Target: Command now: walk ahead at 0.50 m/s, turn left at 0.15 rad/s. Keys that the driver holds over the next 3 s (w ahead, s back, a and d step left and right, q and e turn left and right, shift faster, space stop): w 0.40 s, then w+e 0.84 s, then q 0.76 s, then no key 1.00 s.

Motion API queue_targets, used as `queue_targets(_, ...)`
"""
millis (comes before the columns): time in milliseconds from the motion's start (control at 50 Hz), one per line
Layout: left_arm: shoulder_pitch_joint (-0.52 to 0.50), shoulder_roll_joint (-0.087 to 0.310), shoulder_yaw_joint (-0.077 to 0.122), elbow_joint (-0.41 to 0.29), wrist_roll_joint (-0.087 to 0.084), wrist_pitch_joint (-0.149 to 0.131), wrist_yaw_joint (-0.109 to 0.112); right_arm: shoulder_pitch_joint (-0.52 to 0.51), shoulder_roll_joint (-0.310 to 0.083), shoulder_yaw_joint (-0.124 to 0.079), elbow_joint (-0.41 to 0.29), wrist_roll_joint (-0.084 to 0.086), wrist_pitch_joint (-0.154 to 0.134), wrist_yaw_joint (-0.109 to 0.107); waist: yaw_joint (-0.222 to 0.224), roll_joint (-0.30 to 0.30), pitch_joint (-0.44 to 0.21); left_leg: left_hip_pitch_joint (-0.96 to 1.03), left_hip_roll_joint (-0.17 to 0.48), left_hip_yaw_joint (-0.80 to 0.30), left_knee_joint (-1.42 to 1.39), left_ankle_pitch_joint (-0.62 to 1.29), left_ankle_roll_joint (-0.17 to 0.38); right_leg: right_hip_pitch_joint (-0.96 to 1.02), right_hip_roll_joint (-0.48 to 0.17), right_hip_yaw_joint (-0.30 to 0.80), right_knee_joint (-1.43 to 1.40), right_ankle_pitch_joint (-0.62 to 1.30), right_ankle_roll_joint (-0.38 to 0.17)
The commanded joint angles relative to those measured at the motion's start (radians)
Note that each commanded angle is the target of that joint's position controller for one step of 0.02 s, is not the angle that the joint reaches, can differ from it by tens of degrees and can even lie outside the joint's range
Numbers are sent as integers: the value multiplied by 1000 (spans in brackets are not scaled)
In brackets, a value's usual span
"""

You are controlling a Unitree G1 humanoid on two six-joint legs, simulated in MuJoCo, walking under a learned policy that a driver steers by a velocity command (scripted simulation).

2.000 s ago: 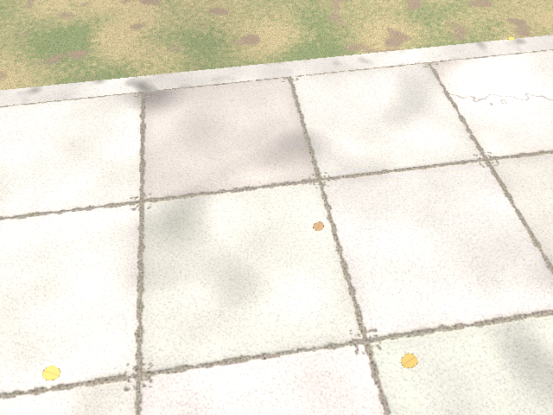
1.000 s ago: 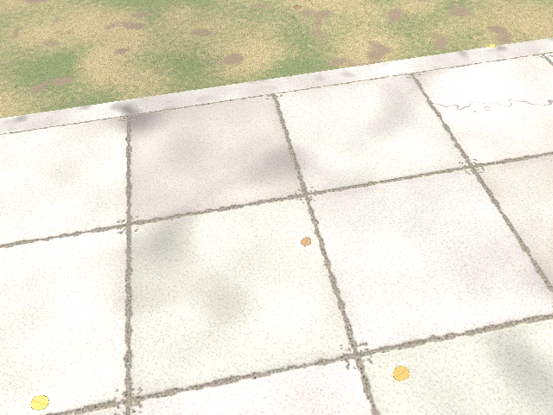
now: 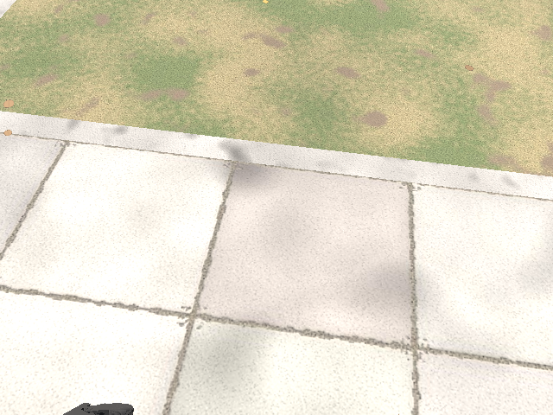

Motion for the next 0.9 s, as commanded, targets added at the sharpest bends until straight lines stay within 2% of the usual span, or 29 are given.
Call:
queue_targets(20, -4, 137, 41, -75, -3, -31, -7, 11, -160, -35, -37, -1, 6, -9, 71, 153, -28, 60, 290, -166, 67, 653, 112, 105, 35, -32, -65, -78, -58)
queue_targets(40, 138, 175, 59, -37, 3, -32, -2, -9, -141, -25, -48, -7, 7, -7, 138, 133, -132, 9, 234, -119, 228, 744, 86, 321, 13, -12, -54, -25, -97)
queue_targets(60, 327, 237, 73, -12, 13, -29, 5, -21, -103, -7, -75, -22, 5, -6, 210, 35, -283, -168, 161, -52, 521, 529, 49, 608, -160, 180, -29, 4, -171)
queue_targets(80, 402, 284, 91, 29, 13, -16, -5, 135, -20, 14, -67, 5, -15, 1, 147, -288, -379, -561, 5, 11, 840, -131, -20, 934, -357, 616, -113, -180, -320)
queue_targets(100, 395, 182, 65, 23, -9, -12, -9, 95, -111, 2, -57, 18, -25, 2, 178, -181, -313, -700, 55, -74, 945, -213, -13, 916, -349, 695, -179, -363, -288)
queue_targets(120, 321, 137, 52, 7, -11, -6, -6, -8, -152, -9, -80, 27, -29, 5, 178, -89, -164, -753, 104, -49, 956, -122, -9, 787, -315, 548, -199, -349, -241)
queue_targets(140, 249, 131, 44, -11, -2, 1, -6, -65, -141, -6, -94, 17, -30, 3, 149, 5, -92, -721, 152, -4, 915, -35, -15, 650, -274, 439, -224, -245, -219)
queue_targets(160, 213, 116, 39, -16, 3, 3, -10, -94, -130, -10, -101, -1, -29, 2, 127, 26, -37, -699, 180, 13, 853, 13, -24, 551, -238, 373, -253, -146, -217)
queue_targets(180, 198, 108, 34, -16, 12, 2, -11, -78, -117, -13, -102, -5, -23, 3, 98, -2, -34, -646, 206, 16, 815, 43, -29, 493, -210, 318, -277, -85, -211)
queue_targets(200, 198, 106, 33, -11, 11, 0, -14, -59, -99, -10, -98, -3, -16, 3, 86, -26, -36, -613, 214, 27, 783, 57, -36, 460, -191, 280, -300, -46, -214)
queue_targets(240, 214, 123, 38, 4, 2, -4, -12, -57, -74, -5, -100, -5, -5, 0, 77, -38, -30, -611, 225, 49, 720, 82, -55, 426, -177, 213, -330, 35, -226)
queue_targets(300, 245, 153, 47, 23, -2, 4, 1, -154, -60, 1, -136, -12, -4, -3, 96, -21, -5, -659, 234, 66, 559, 214, -79, 429, -167, 146, -360, 100, -222)
queue_targets(380, 299, 164, 48, 47, -11, 19, 11, -280, -38, 11, -167, -6, -15, 8, 139, -27, 19, -604, 202, 96, 318, 405, -77, 436, -130, 64, -363, 74, -181)
queue_targets(440, 363, 167, 48, 76, -20, 31, 12, -378, -43, 11, -203, 2, -24, 21, 171, -27, 48, -587, 176, 101, 225, 417, -72, 478, -157, 94, -334, 40, -181)
queue_targets(480, 373, 175, 51, 84, -23, 43, 17, -409, -59, 7, -224, 6, -35, 33, 163, -37, 58, -580, 163, 88, 174, 370, -58, 524, -186, 132, -295, 43, -174)
queue_targets(520, 356, 196, 60, 83, -24, 52, 24, -377, -89, -4, -221, 4, -45, 39, 127, -51, 41, -502, 148, 83, 132, 310, -41, 549, -206, 166, -244, 69, -156)
queue_targets(540, 336, 205, 62, 79, -24, 56, 27, -319, -107, -13, -207, 2, -50, 37, 86, -58, 11, -404, 129, 99, 106, 293, -28, 539, -195, 163, -184, 147, -142)
queue_targets(560, 327, 189, 56, 74, -19, 58, 27, -195, -147, -35, -171, -2, -51, 28, 25, -42, -68, -214, 120, 112, 87, 299, -3, 499, -144, 130, -48, 237, -117)
queue_targets(580, 310, 138, 36, 48, -3, 54, 26, -20, -208, -56, -141, -19, -51, 17, -50, 14, -215, 76, 250, -2, 141, 331, 55, 336, -83, 86, 211, 106, -79)
queue_targets(600, 432, 23, 3, 25, -8, 37, 25, 78, -299, -78, -123, -36, -39, 12, -21, 265, -371, 454, 509, -399, 102, 220, 192, -55, 65, -2, 587, -357, -8)
queue_targets(620, 429, 86, 16, 38, -31, 24, 22, 96, -218, -58, -120, -28, -32, 14, -37, 297, -411, 436, 543, -588, -7, 79, 218, -173, 55, 111, 749, -601, -5)
queue_targets(640, 352, 160, 39, 19, -49, 24, 22, 29, -163, -40, -124, -17, -31, 12, -29, 222, -243, 304, 509, -442, -33, 36, 172, -241, 6, 117, 804, -537, -10)
queue_targets(660, 297, 155, 41, 7, -43, 30, 25, -37, -130, -28, -129, -13, -31, 13, -3, 164, -154, 166, 469, -315, -61, 62, 142, -227, -38, 90, 785, -454, -10)
queue_targets(680, 271, 144, 45, 1, -31, 40, 27, -99, -99, -19, -125, -15, -33, 17, 28, 138, -82, 38, 428, -223, -105, 112, 127, -191, -64, 82, 735, -394, -6)
queue_targets(700, 284, 130, 51, 4, -27, 55, 27, -141, -77, -13, -122, -21, -39, 19, 64, 160, -46, -52, 395, -141, -145, 154, 112, -136, -91, 88, 697, -349, -4)
queue_targets(740, 304, 88, 48, 3, -29, 81, 24, -175, -85, -21, -110, -25, -50, 20, 95, 159, -16, -143, 380, -42, -202, 234, 119, -82, -104, 78, 677, -298, 6)
queue_targets(780, 279, 80, 51, -18, -23, 95, 26, -173, -107, -31, -93, -29, -59, 15, 105, 124, 3, -152, 383, 33, -226, 311, 127, -115, -108, 90, 641, -229, 15)
queue_targets(820, 239, 77, 52, -37, -19, 96, 22, -152, -119, -37, -73, -31, -58, 6, 97, 103, 15, -120, 380, 99, -231, 360, 127, -159, -107, 98, 563, -140, 23)
queue_targets(900, 115, 55, 42, -78, -17, 85, -5, -125, -153, -45, -54, -25, -44, -7, 55, 85, 45, -75, 361, 218, -231, 385, 100, -140, -92, 37, 334, 27, 13)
